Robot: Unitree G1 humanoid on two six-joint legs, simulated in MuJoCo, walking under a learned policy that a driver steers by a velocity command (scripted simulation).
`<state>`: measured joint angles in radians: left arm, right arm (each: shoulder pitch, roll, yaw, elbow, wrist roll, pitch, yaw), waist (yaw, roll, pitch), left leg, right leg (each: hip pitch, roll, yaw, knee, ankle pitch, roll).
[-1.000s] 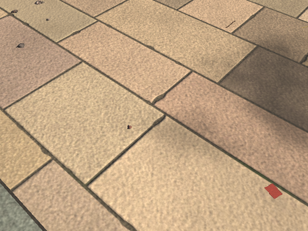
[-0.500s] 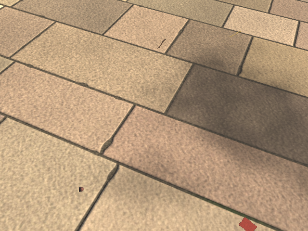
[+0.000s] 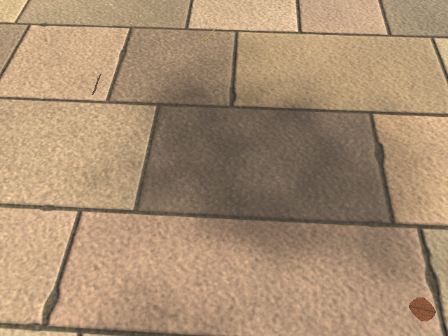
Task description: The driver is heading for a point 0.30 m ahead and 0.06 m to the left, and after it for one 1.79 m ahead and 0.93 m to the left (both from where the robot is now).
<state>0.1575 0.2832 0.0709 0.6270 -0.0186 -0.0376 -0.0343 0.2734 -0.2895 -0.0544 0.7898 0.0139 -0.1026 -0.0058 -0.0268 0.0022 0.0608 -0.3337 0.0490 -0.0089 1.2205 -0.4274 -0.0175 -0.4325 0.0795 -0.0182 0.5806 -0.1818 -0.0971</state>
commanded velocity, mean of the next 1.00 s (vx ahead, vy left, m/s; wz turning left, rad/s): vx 0.18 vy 0.00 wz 0.22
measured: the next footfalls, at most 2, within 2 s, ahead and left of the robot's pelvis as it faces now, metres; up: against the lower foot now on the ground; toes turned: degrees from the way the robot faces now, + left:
left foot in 0.36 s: +0.39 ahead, +0.12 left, +0.00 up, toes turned -3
right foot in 0.80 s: +0.38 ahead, -0.10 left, +0.00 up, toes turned +17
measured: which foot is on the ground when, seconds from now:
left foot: up 0.00-0.34, down 0.36-0.80, up 0.82-1.00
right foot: down 0.00-0.38, up 0.40-0.78, down 0.80-1.00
